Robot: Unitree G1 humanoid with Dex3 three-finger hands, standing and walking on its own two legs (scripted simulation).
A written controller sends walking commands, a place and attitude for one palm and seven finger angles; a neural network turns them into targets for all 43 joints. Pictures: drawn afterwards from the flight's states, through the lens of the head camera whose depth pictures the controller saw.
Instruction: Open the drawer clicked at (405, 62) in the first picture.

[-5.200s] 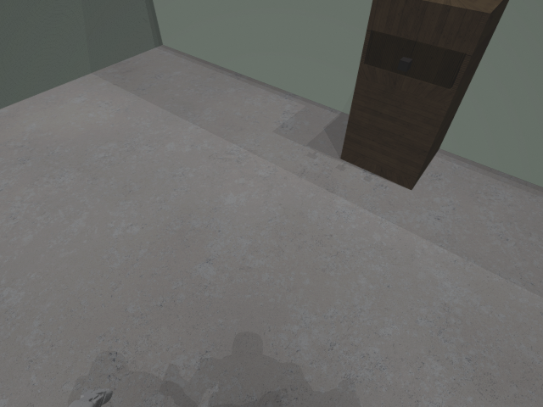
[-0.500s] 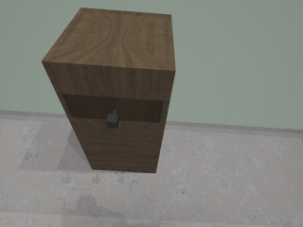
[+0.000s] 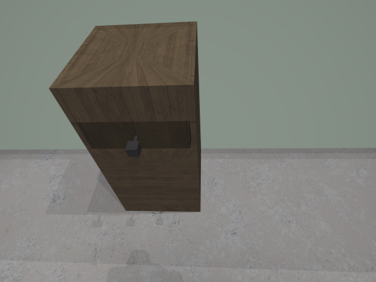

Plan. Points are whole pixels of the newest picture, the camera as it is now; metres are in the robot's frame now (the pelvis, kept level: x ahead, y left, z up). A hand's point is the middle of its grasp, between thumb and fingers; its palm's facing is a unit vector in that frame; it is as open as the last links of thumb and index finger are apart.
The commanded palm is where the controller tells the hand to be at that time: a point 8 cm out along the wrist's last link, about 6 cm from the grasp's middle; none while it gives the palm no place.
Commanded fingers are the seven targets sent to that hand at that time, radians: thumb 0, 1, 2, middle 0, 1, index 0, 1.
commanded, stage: come to a stop and stand still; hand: left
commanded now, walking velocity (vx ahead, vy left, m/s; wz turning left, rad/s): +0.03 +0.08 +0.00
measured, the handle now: (134, 144) +0.57 +0.25 -0.13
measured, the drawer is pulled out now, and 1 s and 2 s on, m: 0.00 0.00 0.00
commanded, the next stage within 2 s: look again from close up in 1.02 s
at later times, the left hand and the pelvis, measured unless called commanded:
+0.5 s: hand out of the picture -0.02 +0.24 -0.19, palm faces +0.05 -0.99 -0.16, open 7.4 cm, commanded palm none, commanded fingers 0.00 0.90 0.90 -0.20 -0.30 -0.20 -0.30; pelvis +0.00 +0.08 +0.00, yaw +0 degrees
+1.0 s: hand out of the picture +0.02 +0.25 -0.19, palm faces +0.02 -0.98 -0.19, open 7.3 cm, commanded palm none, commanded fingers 0.00 0.90 0.90 -0.20 -0.30 -0.20 -0.30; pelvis +0.02 +0.08 -0.01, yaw -1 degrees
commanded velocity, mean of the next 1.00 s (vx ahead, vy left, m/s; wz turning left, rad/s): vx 0.00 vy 0.00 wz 0.00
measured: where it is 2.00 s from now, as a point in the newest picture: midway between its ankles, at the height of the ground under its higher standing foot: outside the picture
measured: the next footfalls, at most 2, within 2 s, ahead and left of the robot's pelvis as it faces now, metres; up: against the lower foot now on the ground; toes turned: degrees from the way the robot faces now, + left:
left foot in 0.24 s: +0.00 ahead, +0.19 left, +0.00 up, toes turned +3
